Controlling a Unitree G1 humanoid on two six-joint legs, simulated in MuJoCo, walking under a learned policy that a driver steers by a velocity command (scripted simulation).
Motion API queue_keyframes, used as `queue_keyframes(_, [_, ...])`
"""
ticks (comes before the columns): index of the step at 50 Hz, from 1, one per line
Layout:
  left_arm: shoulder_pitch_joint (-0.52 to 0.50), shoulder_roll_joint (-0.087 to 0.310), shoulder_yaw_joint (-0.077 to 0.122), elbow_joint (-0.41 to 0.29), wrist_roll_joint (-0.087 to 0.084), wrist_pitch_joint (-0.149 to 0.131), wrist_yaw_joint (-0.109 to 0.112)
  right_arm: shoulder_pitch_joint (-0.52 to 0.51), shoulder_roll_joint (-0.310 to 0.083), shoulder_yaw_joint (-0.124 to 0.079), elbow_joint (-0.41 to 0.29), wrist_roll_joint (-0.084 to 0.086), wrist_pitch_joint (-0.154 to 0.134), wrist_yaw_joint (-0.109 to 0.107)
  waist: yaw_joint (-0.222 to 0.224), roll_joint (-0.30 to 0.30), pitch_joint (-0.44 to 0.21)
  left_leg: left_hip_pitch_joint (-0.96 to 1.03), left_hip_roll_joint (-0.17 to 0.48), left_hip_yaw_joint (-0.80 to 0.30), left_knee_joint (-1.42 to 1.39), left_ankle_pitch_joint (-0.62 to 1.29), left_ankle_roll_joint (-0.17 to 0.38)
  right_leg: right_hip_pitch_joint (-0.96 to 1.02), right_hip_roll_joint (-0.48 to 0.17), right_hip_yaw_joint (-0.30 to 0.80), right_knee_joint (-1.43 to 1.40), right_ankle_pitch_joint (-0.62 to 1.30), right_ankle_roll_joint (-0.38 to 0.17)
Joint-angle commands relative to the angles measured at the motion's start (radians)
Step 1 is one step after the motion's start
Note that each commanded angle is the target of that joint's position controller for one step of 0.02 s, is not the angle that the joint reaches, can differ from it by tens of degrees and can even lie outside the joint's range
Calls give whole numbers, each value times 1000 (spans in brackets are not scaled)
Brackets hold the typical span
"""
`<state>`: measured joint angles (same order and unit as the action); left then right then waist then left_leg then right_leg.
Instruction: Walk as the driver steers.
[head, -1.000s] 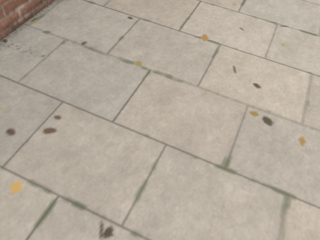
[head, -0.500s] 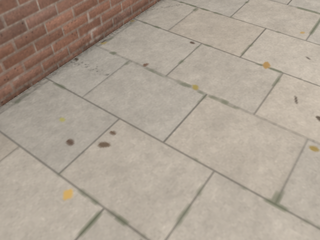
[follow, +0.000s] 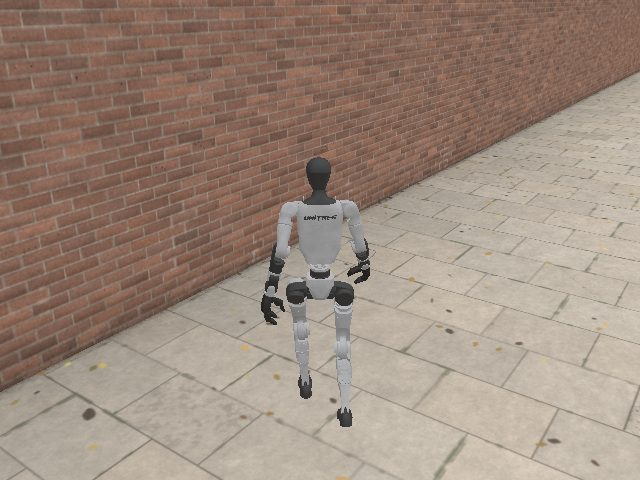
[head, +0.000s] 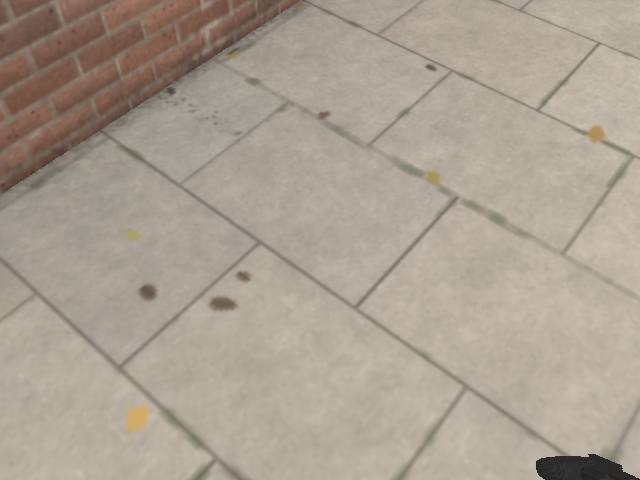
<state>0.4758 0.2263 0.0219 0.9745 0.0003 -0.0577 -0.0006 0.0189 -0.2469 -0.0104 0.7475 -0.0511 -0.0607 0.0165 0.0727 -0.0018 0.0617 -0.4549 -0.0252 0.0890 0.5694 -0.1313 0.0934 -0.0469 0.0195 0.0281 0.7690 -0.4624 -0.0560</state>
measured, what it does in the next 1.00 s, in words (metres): walks ahead: right foot, then left foot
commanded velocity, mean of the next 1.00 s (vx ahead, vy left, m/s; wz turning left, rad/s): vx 0.20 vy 0.00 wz -0.15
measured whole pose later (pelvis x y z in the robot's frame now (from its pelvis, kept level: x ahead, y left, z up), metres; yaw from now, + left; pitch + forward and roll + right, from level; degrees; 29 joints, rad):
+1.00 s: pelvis +0.29 +0.00 +0.02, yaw -9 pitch -1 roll +0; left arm 0.25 0.18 0.01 1.07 0.01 0.00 0.02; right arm 0.31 -0.15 0.00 1.10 -0.01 -0.01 -0.04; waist 0.02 -0.02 0.01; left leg -0.15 -0.01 0.01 0.41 -0.23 0.01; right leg -0.24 0.02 -0.05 0.39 -0.13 -0.05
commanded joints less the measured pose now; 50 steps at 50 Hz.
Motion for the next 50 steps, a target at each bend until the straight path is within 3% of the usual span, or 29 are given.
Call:
queue_keyframes(1, [-28,160,42,-91,2,-8,4,301,-179,-61,52,21,4,-17,-137,74,-180,583,411,-591,-313,-288,146,-560,-42,60,498,79,-43])
queue_keyframes(2, [-56,128,34,-91,1,-10,-4,245,-125,-49,50,22,-5,-13,-116,62,-97,461,363,-463,-357,-185,120,-535,-77,49,450,141,-42])
queue_keyframes(3, [-61,112,36,-81,8,-1,-9,226,-99,-42,56,22,-15,-15,-94,72,-55,387,318,-365,-383,-111,86,-502,-95,44,413,165,-38])
queue_keyframes(5, [-36,86,35,-66,26,25,-25,231,-74,-34,76,26,-33,-19,-58,89,-36,310,275,-243,-416,-4,59,-447,-106,35,384,190,-22])
queue_keyframes(9, [-147,66,39,-106,29,48,-44,279,-86,-41,108,38,-58,-21,-50,72,2,323,259,-108,-461,98,52,-571,-123,13,350,293,-3])
queue_keyframes(11, [-207,54,36,-128,31,46,-44,312,-66,-32,131,34,-57,-23,-52,57,29,318,242,-39,-434,352,57,-598,-107,-1,271,346,13])
queue_keyframes(13, [-257,27,22,-145,30,37,-42,315,-59,-25,149,35,-54,-24,-48,66,32,298,203,44,-388,566,47,-535,-77,-47,101,409,23])
queue_keyframes(15, [-324,5,7,-158,30,31,-40,349,-68,-22,173,40,-51,-27,-76,78,18,316,193,73,-359,660,38,-464,-44,-102,-47,475,20])
queue_keyframes(17, [-345,8,1,-159,33,27,-33,388,-82,-22,202,40,-42,-32,-89,86,-6,388,209,67,-318,719,38,-426,-20,-124,-119,483,8])
queue_keyframes(20, [-267,47,8,-130,42,14,-18,381,-98,-27,225,38,-25,-44,-50,109,-45,465,237,42,-173,833,38,-335,15,-115,-186,390,-40])
queue_keyframes(21, [-193,66,16,-101,48,3,-12,374,-99,-28,229,40,-18,-47,-18,90,-77,477,226,40,-64,803,28,-258,31,-108,-257,409,-59])
queue_keyframes(22, [-118,89,23,-73,59,-14,-7,378,-106,-30,233,49,-13,-46,22,44,-117,434,190,60,83,660,1,-128,3,-80,-374,612,-76])
queue_keyframes(23, [-25,182,44,-55,74,-23,1,422,-64,-16,202,57,-16,-47,26,-78,-245,249,133,77,335,224,-29,142,-223,103,-253,1192,-137])
queue_keyframes(24, [-27,190,46,-46,40,-14,7,571,32,5,233,95,1,-39,-32,-205,-432,74,-20,-2,608,-555,-54,347,-463,365,-217,1558,-344])
queue_keyframes(25, [-55,156,41,-59,-10,-1,6,513,-55,-21,254,67,27,-42,-17,-51,-418,79,5,-130,625,-514,-62,226,-416,322,-282,1341,-343])
queue_keyframes(26, [-155,131,31,-71,-11,9,13,426,-51,-24,227,49,33,-39,-38,-73,-259,33,21,-127,612,-477,-66,85,-377,267,-368,1107,-313])
queue_keyframes(27, [-229,79,15,-77,-3,15,18,374,-32,-21,225,31,38,-40,-63,-42,-137,35,47,-131,544,-420,-72,-49,-331,218,-436,947,-266])
queue_keyframes(28, [-272,55,6,-79,1,18,26,363,-26,-22,230,20,48,-40,-89,-47,-83,83,62,-130,476,-369,-82,-150,-288,162,-478,869,-226])
queue_keyframes(29, [-288,47,2,-72,8,21,30,400,-3,-17,250,14,61,-39,-112,-63,-81,159,59,-112,428,-331,-91,-224,-252,113,-497,816,-198])
queue_keyframes(31, [-282,54,2,-58,23,16,27,429,25,-13,275,22,78,-44,-123,-59,-108,222,42,-91,327,-315,-98,-251,-221,75,-501,745,-179])
queue_keyframes(33, [-268,70,5,-41,26,15,23,400,27,-12,280,27,90,-53,-110,-76,-117,233,42,-87,219,-299,-100,-249,-215,84,-513,579,-168])
queue_keyframes(36, [-265,85,11,-21,24,30,20,361,15,-13,290,30,99,-59,-93,-109,-99,261,40,-76,111,-230,-95,-288,-206,117,-551,236,-145])
queue_keyframes(39, [-282,76,11,-10,9,52,23,372,25,-8,313,21,88,-58,-109,-68,-43,357,46,-75,-94,-111,-72,-383,-185,134,-556,-16,-75])
queue_keyframes(40, [-263,64,10,-2,10,55,22,373,9,-6,312,13,78,-59,-103,-31,-15,359,95,-138,-178,-100,-60,-397,-168,131,-539,-40,-35])
queue_keyframes(41, [-227,49,11,2,1,60,20,343,-31,-11,303,16,67,-60,-61,40,21,267,149,-225,-235,-194,-41,-370,-109,86,-517,10,-3])
queue_keyframes(42, [-227,33,8,13,-1,62,17,318,-19,-8,312,32,59,-57,-50,107,44,126,159,-251,-289,-289,-36,-243,-69,38,-473,134,8])
queue_keyframes(43, [-214,29,8,26,4,61,15,298,0,-1,313,36,48,-56,-36,119,29,71,161,-257,-330,-308,-46,-135,-68,29,-433,229,9])
queue_keyframes(46, [-183,41,9,58,14,52,17,292,-1,-3,320,43,34,-60,-31,79,-3,122,133,-218,-321,-201,-59,-86,-90,42,-426,299,3])
queue_keyframes(50, [-186,22,0,86,10,45,23,341,18,-2,343,40,39,-60,-56,23,0,203,122,-196,-287,-124,-45,-142,-97,46,-449,289,8])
